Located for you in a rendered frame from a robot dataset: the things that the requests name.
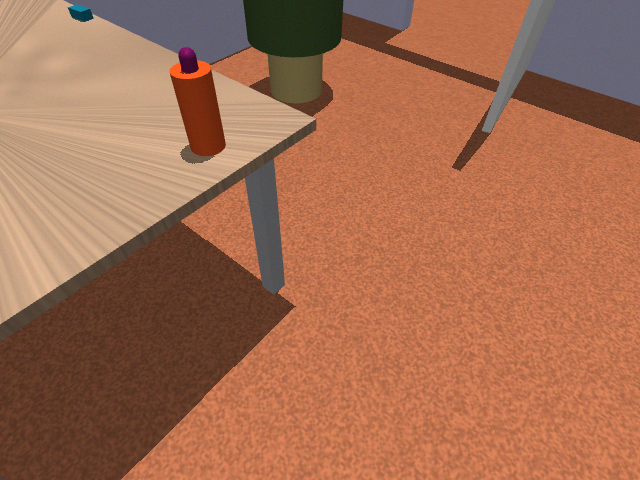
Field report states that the table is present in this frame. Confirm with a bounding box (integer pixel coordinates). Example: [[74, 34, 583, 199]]
[[0, 0, 316, 480]]

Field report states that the potted plant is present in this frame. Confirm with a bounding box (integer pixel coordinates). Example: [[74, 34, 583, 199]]
[[243, 0, 343, 103]]

